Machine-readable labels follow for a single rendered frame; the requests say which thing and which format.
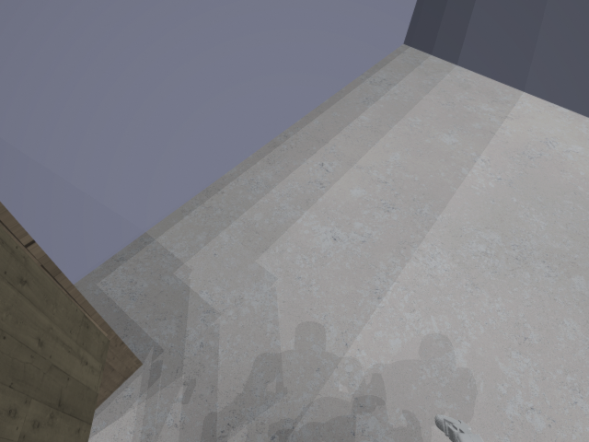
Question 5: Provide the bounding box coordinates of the robot right hand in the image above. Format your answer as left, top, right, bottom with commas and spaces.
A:
435, 414, 484, 442

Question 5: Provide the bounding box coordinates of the cupboard door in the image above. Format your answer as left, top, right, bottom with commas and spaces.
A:
0, 227, 110, 442

